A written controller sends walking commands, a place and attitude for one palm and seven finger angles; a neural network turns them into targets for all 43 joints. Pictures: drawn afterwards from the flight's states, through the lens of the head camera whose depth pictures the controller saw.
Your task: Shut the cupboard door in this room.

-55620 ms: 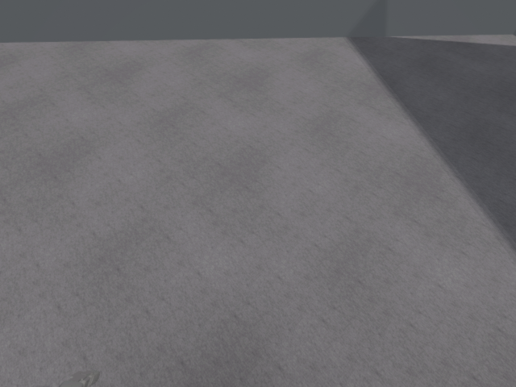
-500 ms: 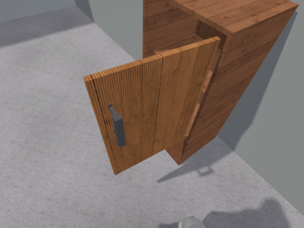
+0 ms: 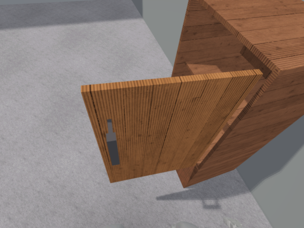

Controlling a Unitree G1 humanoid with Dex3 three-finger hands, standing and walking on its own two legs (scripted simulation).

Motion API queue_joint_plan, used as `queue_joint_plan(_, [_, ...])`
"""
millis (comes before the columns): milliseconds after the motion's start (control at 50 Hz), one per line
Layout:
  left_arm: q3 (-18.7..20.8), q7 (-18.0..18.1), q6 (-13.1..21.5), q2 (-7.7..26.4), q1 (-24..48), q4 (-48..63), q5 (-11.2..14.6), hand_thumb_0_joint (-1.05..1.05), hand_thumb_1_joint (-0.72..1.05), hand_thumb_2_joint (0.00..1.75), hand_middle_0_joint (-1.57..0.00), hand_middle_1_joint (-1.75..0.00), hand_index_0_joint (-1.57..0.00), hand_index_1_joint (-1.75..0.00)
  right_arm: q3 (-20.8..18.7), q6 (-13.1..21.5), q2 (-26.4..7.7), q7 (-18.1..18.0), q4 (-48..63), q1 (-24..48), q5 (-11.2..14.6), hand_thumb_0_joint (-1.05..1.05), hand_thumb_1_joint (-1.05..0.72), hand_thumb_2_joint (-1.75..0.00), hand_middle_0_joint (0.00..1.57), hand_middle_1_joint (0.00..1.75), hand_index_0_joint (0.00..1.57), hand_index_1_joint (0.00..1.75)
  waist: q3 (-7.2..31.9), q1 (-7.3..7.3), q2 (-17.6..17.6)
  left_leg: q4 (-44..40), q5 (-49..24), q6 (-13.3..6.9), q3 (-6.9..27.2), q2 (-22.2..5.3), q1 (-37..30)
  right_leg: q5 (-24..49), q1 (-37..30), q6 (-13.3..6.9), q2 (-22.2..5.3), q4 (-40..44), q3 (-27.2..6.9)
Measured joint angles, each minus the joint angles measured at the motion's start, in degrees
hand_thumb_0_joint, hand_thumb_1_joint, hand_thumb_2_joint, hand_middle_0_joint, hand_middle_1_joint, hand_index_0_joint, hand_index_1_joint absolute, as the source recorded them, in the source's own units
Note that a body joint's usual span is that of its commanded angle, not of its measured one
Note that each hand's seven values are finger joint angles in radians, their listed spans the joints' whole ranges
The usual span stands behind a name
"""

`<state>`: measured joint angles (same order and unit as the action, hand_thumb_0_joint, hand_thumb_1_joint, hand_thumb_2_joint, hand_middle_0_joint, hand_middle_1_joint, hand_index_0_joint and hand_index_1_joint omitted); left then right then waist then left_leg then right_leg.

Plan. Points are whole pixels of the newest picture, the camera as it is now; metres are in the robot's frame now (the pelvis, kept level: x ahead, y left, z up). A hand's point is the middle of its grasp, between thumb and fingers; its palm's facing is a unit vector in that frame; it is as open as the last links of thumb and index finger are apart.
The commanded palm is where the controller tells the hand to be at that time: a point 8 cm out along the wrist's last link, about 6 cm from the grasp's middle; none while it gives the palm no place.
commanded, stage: shuffle to correct the standing spot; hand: left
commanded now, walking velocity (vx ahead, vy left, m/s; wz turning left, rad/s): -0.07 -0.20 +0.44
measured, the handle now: (112, 143) +0.31 +0.13 +0.03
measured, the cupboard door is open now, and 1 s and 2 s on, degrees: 83 83 83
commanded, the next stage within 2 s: come to a stop and stand still in 0.70 s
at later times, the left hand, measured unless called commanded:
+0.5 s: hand out of the picture +0.08 +0.06 -0.15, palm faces +0.15 -0.95 -0.26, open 7.4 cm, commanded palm none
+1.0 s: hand out of the picture -0.08 -0.03 -0.17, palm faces +0.29 -0.92 -0.26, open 7.4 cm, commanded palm none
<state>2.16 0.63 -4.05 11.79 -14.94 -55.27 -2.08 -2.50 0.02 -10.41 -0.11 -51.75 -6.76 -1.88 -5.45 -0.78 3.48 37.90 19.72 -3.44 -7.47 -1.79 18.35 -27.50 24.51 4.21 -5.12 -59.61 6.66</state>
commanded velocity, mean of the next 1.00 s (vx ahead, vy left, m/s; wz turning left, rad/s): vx -0.07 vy -0.08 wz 0.19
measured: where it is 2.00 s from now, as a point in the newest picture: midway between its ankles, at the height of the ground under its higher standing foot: outside the picture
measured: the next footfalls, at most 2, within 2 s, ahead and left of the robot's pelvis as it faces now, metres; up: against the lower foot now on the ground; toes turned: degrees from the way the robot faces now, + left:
right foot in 0.30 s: +0.11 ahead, -0.24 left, +0.00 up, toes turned +2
left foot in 0.62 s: -0.02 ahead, -0.08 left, +0.00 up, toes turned +19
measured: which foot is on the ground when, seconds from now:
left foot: down 0.00-0.30, up 0.32-0.60, down 0.62-1.00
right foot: up 0.00-0.28, down 0.30-0.62, up 0.64-0.98, down 1.00-1.00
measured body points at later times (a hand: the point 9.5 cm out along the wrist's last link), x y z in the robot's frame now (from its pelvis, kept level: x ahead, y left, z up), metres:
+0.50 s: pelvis +0.01 -0.14 +0.01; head +0.06 -0.14 +0.45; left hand +0.07 +0.11 -0.13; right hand +0.11 -0.41 -0.14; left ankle -0.05 -0.05 -0.65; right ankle +0.07 -0.24 -0.72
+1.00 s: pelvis -0.06 -0.24 +0.01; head -0.03 -0.22 +0.46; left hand -0.10 +0.02 -0.15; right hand +0.07 -0.46 -0.14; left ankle -0.06 -0.10 -0.72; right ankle -0.06 -0.40 -0.73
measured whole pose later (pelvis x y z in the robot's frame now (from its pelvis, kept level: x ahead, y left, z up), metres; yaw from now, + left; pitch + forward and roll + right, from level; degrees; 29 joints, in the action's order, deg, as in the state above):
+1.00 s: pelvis -0.06 -0.24 +0.01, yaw +15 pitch +0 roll +0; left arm 3.1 1.5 -2.8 13.3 -14.5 -57.0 -1.0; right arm -3.3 -1.9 -10.5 -1.0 -57.2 -10.5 -1.0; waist -3.7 -0.2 1.5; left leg 32.2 13.6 1.2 -2.8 -3.2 18.7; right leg -19.9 9.9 2.9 -4.5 -30.0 0.6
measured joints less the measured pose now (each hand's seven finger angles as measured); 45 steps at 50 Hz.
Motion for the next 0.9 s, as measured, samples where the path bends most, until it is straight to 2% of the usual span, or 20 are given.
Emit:
queue_joint_plan(40, [0.5, -0.2, -0.3, 0.7, 1.2, 0.7, 0.2, 0.01, 0.91, 0.90, -0.20, -0.30, -0.20, -0.30, 0.3, -0.1, 0.3, -0.5, -0.6, -0.5, 0.1, 0.00, -0.91, -0.90, 0.20, 0.30, 0.20, 0.29, -0.6, -0.22, 0.0, -2.9, -1.6, 1.2, 1.1, -0.3, -1.6, 2.6, 2.8, 1.1, 0.1, -4.1, -2.8])
queue_joint_plan(100, [1.0, -0.5, -0.3, 1.7, 2.6, 2.1, 0.5, 0.01, 0.91, 0.90, -0.20, -0.30, -0.20, -0.30, 0.3, -0.5, 0.2, -0.6, -1.4, -1.5, 0.2, 0.00, -0.91, -0.90, 0.20, 0.30, 0.20, 0.30, -0.9, -0.23, -0.7, -7.1, -3.8, 2.3, 2.7, -1.2, -3.5, 6.4, 4.8, 1.9, -0.4, -3.2, -5.2])
queue_joint_plan(180, [1.5, -0.7, -0.4, 2.8, 4.1, 3.6, 0.8, 0.00, 0.91, 0.90, -0.20, -0.30, -0.20, -0.29, -0.5, -1.1, -0.6, -0.3, -2.2, -2.9, 0.0, 0.00, -0.91, -0.90, 0.20, 0.30, 0.20, 0.30, -1.0, 0.81, -1.9, -9.6, -5.3, 4.5, 5.2, -2.8, -4.3, 7.5, 3.5, 2.2, -0.5, 5.7, -6.4])
queue_joint_plan(260, [1.7, -0.9, 0.1, 3.3, 5.5, 4.7, 1.1, 0.00, 0.91, 0.90, -0.20, -0.30, -0.20, -0.29, -1.8, -2.1, -2.2, -0.2, -2.8, -3.6, -0.1, 0.00, -0.90, -0.90, 0.20, 0.30, 0.20, 0.30, -1.3, 2.22, -3.5, -7.7, -4.6, 7.3, 7.9, -4.3, -2.9, 8.6, -1.8, 1.1, 0.8, 18.9, -5.6])
queue_joint_plan(280, [1.7, -1.0, 0.6, 3.5, 5.5, 5.1, 1.1, 0.00, 0.91, 0.90, -0.20, -0.30, -0.20, -0.29, -2.2, -2.4, -2.8, -0.2, -3.0, -4.0, -0.1, 0.00, -0.90, -0.90, 0.20, 0.30, 0.20, 0.30, -1.0, 2.47, -3.7, -6.2, -3.9, 8.1, 8.6, -4.4, -2.1, 11.4, -4.1, 0.8, 1.0, 23.9, -4.9])
queue_joint_plan(300, [1.6, -1.0, 1.2, 3.7, 5.3, 5.6, 0.9, 0.00, 0.91, 0.90, -0.20, -0.30, -0.20, -0.29, -2.5, -2.7, -3.3, -0.2, -3.1, -4.3, 0.1, 0.01, -0.90, -0.90, 0.20, 0.30, 0.20, 0.30, -0.7, 2.54, -3.6, -3.6, -2.6, 7.8, 9.1, -4.2, -0.7, 15.3, -5.6, -0.3, 0.7, 27.3, -4.3])
queue_joint_plan(360, [0.8, -0.2, 1.7, 1.6, 6.4, 5.7, 0.1, 0.00, 0.91, 0.90, -0.20, -0.30, -0.20, -0.29, -3.8, -4.0, -5.7, -1.0, -3.8, -3.4, 0.7, 0.01, -0.91, -0.90, 0.20, 0.30, 0.20, 0.30, -2.1, 3.06, -6.1, 15.7, 10.5, 5.7, 11.4, -2.1, 6.0, 12.4, -4.9, -3.1, 1.1, 23.6, -1.7])
queue_joint_plan(420, [-0.1, 0.5, 1.0, -0.1, 6.3, 5.8, -0.1, 0.00, 0.91, 0.90, -0.20, -0.30, -0.20, -0.30, -4.1, -4.3, -6.4, -1.2, -4.2, -3.3, 0.9, 0.01, -0.91, -0.90, 0.20, 0.30, 0.20, 0.29, -1.8, 3.00, -6.2, 30.7, 11.2, 5.1, 9.0, 0.7, 10.1, 12.0, -5.7, -4.3, 1.0, 24.7, -0.1])
queue_joint_plan(460, [-0.6, 1.0, 0.9, -0.8, 6.4, 5.6, -0.2, 0.00, 0.91, 0.90, -0.20, -0.30, -0.20, -0.30, -3.7, -4.2, -5.8, -1.0, -4.0, -3.4, 0.8, 0.01, -0.91, -0.90, 0.19, 0.30, 0.20, 0.29, -1.5, 3.12, -5.5, 32.0, 10.8, 5.2, 6.7, 1.7, 9.9, 12.6, -6.0, -5.0, 0.9, 25.6, 1.0])
queue_joint_plan(500, [-0.9, 1.3, 1.0, -1.4, 6.5, 5.5, -0.2, 0.00, 0.91, 0.90, -0.20, -0.30, -0.20, -0.30, -3.3, -4.1, -4.7, -0.8, -3.7, -3.5, 0.8, 0.01, -0.91, -0.90, 0.19, 0.30, 0.20, 0.29, -1.2, 2.97, -4.6, 28.0, 11.3, 5.2, 4.7, 2.3, 7.9, 13.0, -5.9, -5.6, 0.9, 25.9, 2.1])
queue_joint_plan(560, [-1.2, 1.5, 1.2, -1.7, 6.5, 5.4, -0.1, 0.00, 0.90, 0.90, -0.21, -0.30, -0.20, -0.30, -2.4, -3.7, -2.5, -0.6, -3.5, -3.4, 1.0, 0.01, -0.91, -0.90, 0.19, 0.30, 0.19, 0.29, -0.8, 2.41, -3.3, 17.4, 11.2, 4.9, 3.0, 2.5, 3.3, 13.2, -4.9, -6.4, 1.2, 25.3, 3.8])
queue_joint_plan(600, [-1.1, 1.4, 1.2, -1.7, 6.4, 5.0, 0.2, 0.00, 0.90, 0.90, -0.21, -0.30, -0.20, -0.30, -1.7, -3.2, -1.0, -0.5, -3.4, -3.3, 1.1, 0.01, -0.91, -0.90, 0.19, 0.30, 0.20, 0.29, -0.5, 2.16, -2.3, 7.0, 6.7, 4.5, 2.2, 2.3, -1.0, 12.8, -3.7, -6.7, 1.4, 23.7, 5.0])
queue_joint_plan(620, [-1.0, 1.3, 1.1, -1.7, 6.0, 4.9, 0.5, 0.00, 0.90, 0.90, -0.21, -0.30, -0.20, -0.30, -1.4, -2.8, -0.4, -0.4, -3.2, -3.4, 1.1, 0.01, -0.91, -0.90, 0.19, 0.30, 0.20, 0.29, -0.2, 2.19, -2.3, 1.3, 3.1, 3.6, 2.3, 1.9, -3.4, 12.3, -2.8, -6.8, 1.6, 22.3, 5.7])
queue_joint_plan(640, [-0.7, 1.2, 0.8, -1.4, 6.0, 4.5, 0.8, 0.00, 0.90, 0.90, -0.21, -0.30, -0.20, -0.30, -1.2, -2.5, 0.4, -0.4, -3.4, -3.3, 1.0, 0.00, -0.91, -0.90, 0.19, 0.30, 0.20, 0.29, -0.4, 2.19, -1.3, 0.2, 3.0, 1.7, 2.3, 2.2, -3.6, 11.5, -1.8, -6.0, 1.2, 20.4, 5.5])
queue_joint_plan(660, [-0.5, 1.1, 0.1, -1.1, 5.9, 4.1, 0.8, 0.00, 0.90, 0.90, -0.21, -0.30, -0.20, -0.30, -0.9, -2.5, 1.3, -0.4, -3.5, -3.1, 0.7, 0.00, -0.91, -0.90, 0.19, 0.30, 0.20, 0.29, -0.7, 1.93, -0.2, 0.7, 3.2, 0.4, 2.1, 2.6, -3.4, 7.4, -0.6, -5.0, 1.3, 16.7, 3.6])
queue_joint_plan(700, [-0.1, 1.2, -1.2, -0.7, 5.5, 2.9, 0.7, 0.00, 0.90, 0.90, -0.21, -0.30, -0.20, -0.30, 0.0, -2.2, 2.6, -0.9, -3.7, -3.1, 0.4, 0.00, -0.91, -0.90, 0.20, 0.30, 0.20, 0.29, -0.9, 1.62, 0.7, -0.3, 2.5, -0.4, 2.2, 2.5, -3.6, 1.9, 2.4, -3.4, 3.0, 6.7, -1.6])
queue_joint_plan(740, [0.4, 1.1, -1.7, -0.4, 4.9, 2.0, 0.9, 0.00, 0.91, 0.90, -0.21, -0.30, -0.20, -0.30, 0.3, -2.1, 3.1, -1.6, -4.0, -3.1, 0.3, 0.00, -0.91, -0.90, 0.20, 0.30, 0.20, 0.29, -0.9, 1.38, 0.4, -2.9, 0.3, 0.0, 2.8, 1.8, -3.9, 1.6, 4.3, -2.2, 4.4, -2.0, -5.3])
queue_joint_plan(780, [0.9, 1.0, -1.7, 0.0, 4.0, 1.4, 1.0, 0.00, 0.91, 0.90, -0.20, -0.30, -0.20, -0.30, 0.3, -2.0, 3.0, -2.0, -4.3, -2.9, 0.3, 0.00, -0.92, -0.90, 0.20, 0.30, 0.20, 0.30, -0.9, 1.04, -0.1, -5.6, -2.0, 0.6, 3.2, 1.1, -4.3, 3.0, 4.8, -1.2, 4.8, -7.0, -7.5])
queue_joint_plan(840, [1.6, 0.8, -1.8, 0.7, 2.9, 0.7, 1.1, 0.00, 0.91, 0.90, -0.20, -0.30, -0.20, -0.30, 0.1, -1.9, 2.3, -2.2, -4.4, -2.5, 0.3, 0.01, -0.92, -0.90, 0.20, 0.30, 0.20, 0.30, -0.7, 0.73, -1.0, -8.3, -4.7, 1.5, 3.9, -0.4, -3.9, 2.7, 2.6, -0.4, 4.2, -5.8, -8.7])
queue_joint_plan(900, [1.8, 0.8, -1.6, 1.3, 2.2, -0.1, 1.1, 0.00, 0.91, 0.90, -0.20, -0.30, -0.20, -0.29, -0.4, -1.7, 1.4, -1.9, -4.4, -2.5, 0.3, 0.00, -0.92, -0.90, 0.20, 0.30, 0.20, 0.30, -0.5, 0.69, -1.9, -9.5, -6.6, 2.6, 4.5, -1.7, -3.1, 1.1, -2.4, -0.2, 2.7, 3.4, -7.9])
